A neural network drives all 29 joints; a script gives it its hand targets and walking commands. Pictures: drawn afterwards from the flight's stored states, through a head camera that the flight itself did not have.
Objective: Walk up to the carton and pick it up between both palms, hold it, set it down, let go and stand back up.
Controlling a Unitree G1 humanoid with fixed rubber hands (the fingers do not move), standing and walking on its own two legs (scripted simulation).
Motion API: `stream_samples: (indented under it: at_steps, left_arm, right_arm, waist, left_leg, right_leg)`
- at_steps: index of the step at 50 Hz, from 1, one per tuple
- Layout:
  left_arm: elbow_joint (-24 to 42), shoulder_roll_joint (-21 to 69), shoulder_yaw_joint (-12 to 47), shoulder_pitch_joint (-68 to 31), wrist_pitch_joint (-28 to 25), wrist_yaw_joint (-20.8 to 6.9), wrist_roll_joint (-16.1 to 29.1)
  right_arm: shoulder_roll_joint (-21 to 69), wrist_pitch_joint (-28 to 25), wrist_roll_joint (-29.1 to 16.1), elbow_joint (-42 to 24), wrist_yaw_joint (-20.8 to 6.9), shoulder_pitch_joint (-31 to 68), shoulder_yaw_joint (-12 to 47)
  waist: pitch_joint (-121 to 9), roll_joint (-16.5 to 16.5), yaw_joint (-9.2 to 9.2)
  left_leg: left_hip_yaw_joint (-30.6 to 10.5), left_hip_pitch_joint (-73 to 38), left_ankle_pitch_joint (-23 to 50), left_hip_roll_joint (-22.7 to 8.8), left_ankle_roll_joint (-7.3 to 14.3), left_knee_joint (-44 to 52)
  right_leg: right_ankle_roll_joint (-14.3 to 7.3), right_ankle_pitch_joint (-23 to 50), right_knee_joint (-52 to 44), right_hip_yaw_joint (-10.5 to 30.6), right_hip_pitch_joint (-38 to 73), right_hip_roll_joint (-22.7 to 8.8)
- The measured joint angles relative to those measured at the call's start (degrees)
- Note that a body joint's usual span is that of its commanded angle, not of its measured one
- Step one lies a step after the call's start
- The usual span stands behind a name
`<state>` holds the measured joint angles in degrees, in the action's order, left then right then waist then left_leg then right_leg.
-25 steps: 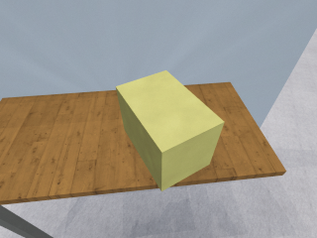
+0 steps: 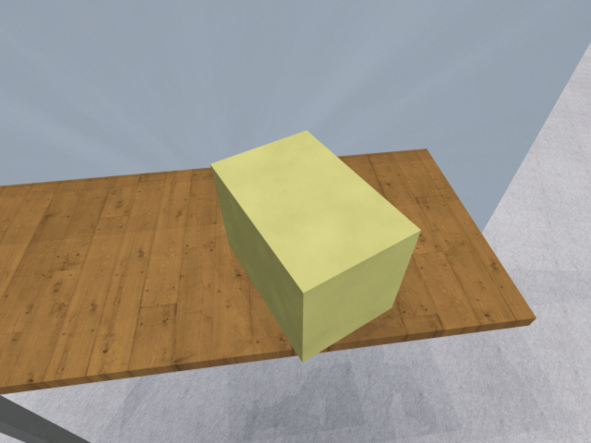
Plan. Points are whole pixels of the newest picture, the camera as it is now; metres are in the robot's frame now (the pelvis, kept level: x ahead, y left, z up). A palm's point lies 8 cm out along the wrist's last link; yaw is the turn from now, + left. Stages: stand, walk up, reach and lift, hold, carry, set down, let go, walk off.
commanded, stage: stand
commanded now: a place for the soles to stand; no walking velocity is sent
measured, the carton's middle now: (304, 238) +0.44 -0.01 +0.03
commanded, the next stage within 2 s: reach and lift in 0.08 s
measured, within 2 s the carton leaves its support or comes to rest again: neither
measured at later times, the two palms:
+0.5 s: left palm out of the picture +0.15 +0.22 -0.10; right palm out of the picture +0.16 -0.28 -0.12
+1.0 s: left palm out of the picture +0.13 +0.19 -0.07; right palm out of the picture +0.15 -0.29 -0.08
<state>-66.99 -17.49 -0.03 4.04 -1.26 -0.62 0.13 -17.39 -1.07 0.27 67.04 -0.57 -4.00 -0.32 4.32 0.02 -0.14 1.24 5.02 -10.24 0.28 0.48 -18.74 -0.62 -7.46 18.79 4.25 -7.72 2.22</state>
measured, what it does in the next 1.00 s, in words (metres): stands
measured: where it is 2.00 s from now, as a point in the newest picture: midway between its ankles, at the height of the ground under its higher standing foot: outside the picture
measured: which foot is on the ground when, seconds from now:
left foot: down 0.00-1.00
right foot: down 0.00-1.00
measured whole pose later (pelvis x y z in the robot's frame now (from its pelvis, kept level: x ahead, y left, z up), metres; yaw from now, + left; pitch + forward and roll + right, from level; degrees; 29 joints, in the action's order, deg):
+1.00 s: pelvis +0.01 -0.05 -0.01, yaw +3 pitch -5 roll +1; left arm -15.5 -8.6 -2.3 17.2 18.9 6.9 -0.8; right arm -15.3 -2.1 -3.3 33.1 -8.4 -16.7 -1.7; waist 3.9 2.4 -1.5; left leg -1.5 6.0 -13.6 -2.1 -3.2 -24.5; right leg -4.1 -13.4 27.3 -2.2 -9.1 2.7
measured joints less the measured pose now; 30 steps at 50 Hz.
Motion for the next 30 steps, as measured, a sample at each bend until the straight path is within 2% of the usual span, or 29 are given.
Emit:
stream_samples:
  at_steps: [5, 8, 9, 12, 15, 18, 21, 25, 30]
  left_arm:
    - [0.0, -0.1, 0.1, 0.6, 0.1, 0.0, -0.1]
    - [9.4, 0.2, -2.1, -0.6, 12.1, 2.0, -1.0]
    - [13.5, 0.0, -2.2, -1.5, 16.6, 2.4, -1.3]
    - [25.6, -0.2, -1.6, -3.4, 26.3, 2.0, -2.9]
    - [36.6, 1.4, -1.3, -3.1, 31.0, 2.1, -3.5]
    - [44.1, 4.7, -1.3, -1.5, 31.9, 2.3, -5.3]
    - [48.1, 7.8, -0.5, 1.5, 31.4, 3.0, -5.9]
    - [49.0, 8.4, 0.1, 5.1, 30.2, 3.9, -4.7]
    - [46.8, 6.6, -1.4, 7.6, 29.3, 5.4, -3.5]
  right_arm:
    - [-0.1, 0.1, -0.1, 0.0, -0.1, -0.1, -0.3]
    - [1.0, -0.5, 5.5, -2.5, -1.8, 0.9, -5.4]
    - [1.3, -0.4, 6.3, -4.2, -2.6, 1.7, -6.3]
    - [2.1, 0.9, 5.9, -10.1, -4.3, 3.9, -7.6]
    - [2.5, 1.8, 3.0, -15.8, -5.1, 4.0, -7.5]
    - [1.5, 1.3, -0.2, -18.6, -5.9, 2.7, -6.0]
    - [0.1, 0.2, -1.7, -20.0, -6.5, -0.1, -4.9]
    - [-1.4, -0.4, -1.6, -21.5, -6.9, -2.7, -4.7]
    - [-3.0, -0.4, -1.5, -22.6, -7.9, -3.6, -4.8]
  waist:
    - [0.0, 0.0, 0.08]
    - [0.8, 0.3, 0.76]
    - [2.3, 0.5, 1.13]
    - [7.3, 0.6, 1.85]
    - [10.0, 0.3, 1.50]
    - [10.5, -0.6, 1.17]
    - [8.6, -1.6, 0.01]
    - [5.4, -1.7, -0.83]
    - [2.5, -0.8, -0.76]
  left_leg:
    - [0.3, -0.3, -0.3, 0.0, 0.1, 0.0]
    - [-0.4, 6.6, -5.2, 0.0, -0.2, -9.1]
    - [-0.6, 8.6, -5.1, -0.1, -0.3, -12.4]
    - [-1.7, 12.4, -9.6, -0.4, -0.3, -22.2]
    - [-1.9, 13.3, -12.4, -1.2, -0.4, -26.9]
    - [-2.5, 11.9, -13.2, -1.8, -0.6, -27.1]
    - [-2.4, 10.0, -12.8, -2.2, -0.9, -24.7]
    - [-2.0, 7.8, -11.4, -2.0, -1.1, -20.5]
    - [-1.8, 6.4, -9.9, -1.7, -1.5, -16.9]
  right_leg:
    - [0.1, -0.2, 0.2, 0.3, 0.1, 0.0]
    - [-0.3, -6.1, 9.0, -3.0, -6.2, -1.2]
    - [-0.3, -5.8, 11.9, -4.0, -7.8, -1.6]
    - [0.0, -9.4, 20.3, -5.4, -10.7, -1.5]
    - [-0.3, -11.7, 23.9, -5.7, -11.2, -0.7]
    - [-0.4, -11.9, 23.0, -6.2, -9.3, -0.1]
    - [-0.6, -11.1, 20.0, -6.1, -7.2, 0.4]
    - [-0.7, -10.1, 16.9, -5.7, -5.6, 0.2]
    - [-1.2, -9.9, 15.3, -5.5, -5.0, -0.1]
